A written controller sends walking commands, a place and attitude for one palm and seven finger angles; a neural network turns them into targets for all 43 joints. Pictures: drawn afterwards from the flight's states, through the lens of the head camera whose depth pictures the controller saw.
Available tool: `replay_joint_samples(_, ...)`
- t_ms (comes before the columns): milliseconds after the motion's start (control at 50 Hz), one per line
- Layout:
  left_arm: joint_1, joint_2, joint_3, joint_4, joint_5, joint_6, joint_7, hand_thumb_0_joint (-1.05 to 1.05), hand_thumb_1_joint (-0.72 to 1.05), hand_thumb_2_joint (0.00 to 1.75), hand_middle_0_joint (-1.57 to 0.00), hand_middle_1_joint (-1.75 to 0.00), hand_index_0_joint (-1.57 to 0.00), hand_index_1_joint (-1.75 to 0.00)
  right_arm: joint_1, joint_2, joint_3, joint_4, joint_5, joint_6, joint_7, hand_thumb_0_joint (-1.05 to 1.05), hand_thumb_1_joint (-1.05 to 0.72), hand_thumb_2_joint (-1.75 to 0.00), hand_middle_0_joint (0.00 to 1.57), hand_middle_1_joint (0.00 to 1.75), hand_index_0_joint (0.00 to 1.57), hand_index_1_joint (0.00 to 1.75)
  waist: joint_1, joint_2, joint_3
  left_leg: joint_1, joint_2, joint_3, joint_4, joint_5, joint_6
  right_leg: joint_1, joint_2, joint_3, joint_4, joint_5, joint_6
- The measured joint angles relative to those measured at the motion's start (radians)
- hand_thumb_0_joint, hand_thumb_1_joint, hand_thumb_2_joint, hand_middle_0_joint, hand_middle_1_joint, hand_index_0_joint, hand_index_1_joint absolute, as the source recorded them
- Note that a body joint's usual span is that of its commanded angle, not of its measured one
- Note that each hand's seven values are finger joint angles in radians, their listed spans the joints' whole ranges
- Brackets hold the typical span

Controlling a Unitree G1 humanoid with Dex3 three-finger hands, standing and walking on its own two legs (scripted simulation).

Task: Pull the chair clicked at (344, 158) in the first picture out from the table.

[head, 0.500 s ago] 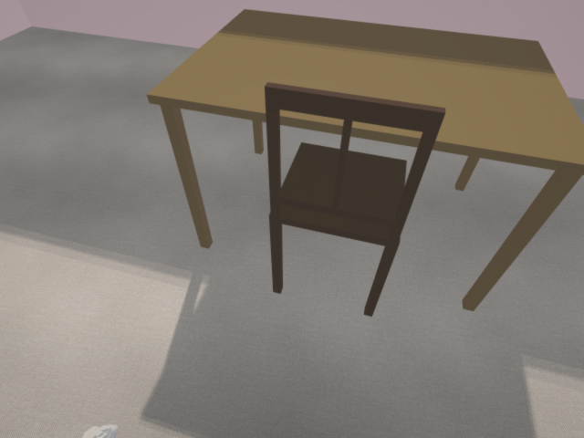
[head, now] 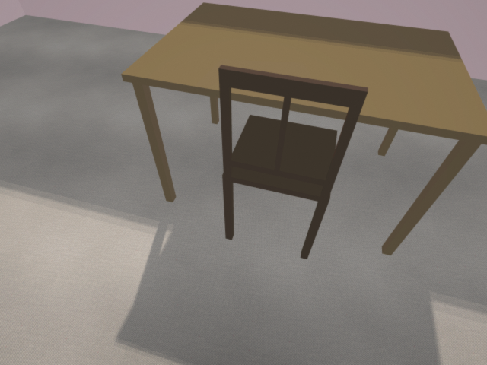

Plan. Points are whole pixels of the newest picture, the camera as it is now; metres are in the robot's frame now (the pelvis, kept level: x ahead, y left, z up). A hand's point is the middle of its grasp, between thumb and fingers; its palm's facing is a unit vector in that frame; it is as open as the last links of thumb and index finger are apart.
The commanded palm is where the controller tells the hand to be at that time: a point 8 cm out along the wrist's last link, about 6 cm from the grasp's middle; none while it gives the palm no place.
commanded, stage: stand and wait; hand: left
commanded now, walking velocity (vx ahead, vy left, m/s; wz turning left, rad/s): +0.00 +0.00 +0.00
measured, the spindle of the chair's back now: (282, 136) +0.77 -0.08 -0.10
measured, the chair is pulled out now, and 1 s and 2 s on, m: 0.00 0.00 0.00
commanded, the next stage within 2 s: look at it before walking up in 0.32 s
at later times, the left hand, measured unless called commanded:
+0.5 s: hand out of the picture +0.07 +0.22 -0.16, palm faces -0.02 -0.95 -0.31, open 7.4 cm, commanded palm none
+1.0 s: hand out of the picture +0.05 +0.22 -0.16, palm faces -0.02 -0.95 -0.30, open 7.4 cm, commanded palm none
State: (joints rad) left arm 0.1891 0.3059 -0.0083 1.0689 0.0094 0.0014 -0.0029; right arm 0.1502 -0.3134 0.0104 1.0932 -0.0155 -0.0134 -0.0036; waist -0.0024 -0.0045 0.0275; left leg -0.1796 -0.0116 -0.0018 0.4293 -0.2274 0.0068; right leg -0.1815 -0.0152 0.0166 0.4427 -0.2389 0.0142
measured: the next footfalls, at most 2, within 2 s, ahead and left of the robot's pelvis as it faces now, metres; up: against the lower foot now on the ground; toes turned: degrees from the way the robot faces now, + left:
none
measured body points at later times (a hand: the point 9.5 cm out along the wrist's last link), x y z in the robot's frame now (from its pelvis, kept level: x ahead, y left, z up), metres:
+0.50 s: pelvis +0.00 -0.01 +0.00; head -0.01 -0.01 +0.45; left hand +0.07 +0.27 -0.13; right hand +0.06 -0.29 -0.14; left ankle +0.00 +0.12 -0.74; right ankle +0.00 -0.13 -0.74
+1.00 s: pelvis +0.00 -0.01 +0.00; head +0.00 -0.01 +0.45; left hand +0.06 +0.27 -0.14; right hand +0.05 -0.29 -0.14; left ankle +0.00 +0.12 -0.74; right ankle +0.00 -0.13 -0.74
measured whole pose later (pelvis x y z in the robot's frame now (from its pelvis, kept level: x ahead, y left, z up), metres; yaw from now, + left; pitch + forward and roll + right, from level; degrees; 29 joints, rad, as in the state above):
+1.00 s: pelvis +0.00 -0.01 +0.00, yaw -1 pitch -1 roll +0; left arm 0.18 0.30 0.00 1.11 0.01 -0.01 0.00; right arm 0.16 -0.30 0.01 1.14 -0.01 -0.02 -0.01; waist 0.00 -0.01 0.02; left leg -0.15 0.01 0.00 0.38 -0.20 -0.01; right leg -0.16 0.00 0.02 0.39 -0.21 0.00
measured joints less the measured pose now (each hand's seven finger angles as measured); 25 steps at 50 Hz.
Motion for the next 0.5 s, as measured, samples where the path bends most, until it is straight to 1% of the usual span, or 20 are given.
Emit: replay_joint_samples(500,-0.028,-0.005,0.008,0.027,0.0,-0.012,0.005,0.01,0.9,0.89,-0.2,-0.3,-0.2,-0.29,-0.003,0.012,-0.001,0.037,0.001,-0.007,-0.002,0.0,-0.91,-0.9,0.2,0.29,0.2,0.3,-0.004,0.006,-0.018,0.025,0.012,0.002,-0.043,0.025,-0.013,0.019,0.012,0.002,-0.034,0.022,-0.011)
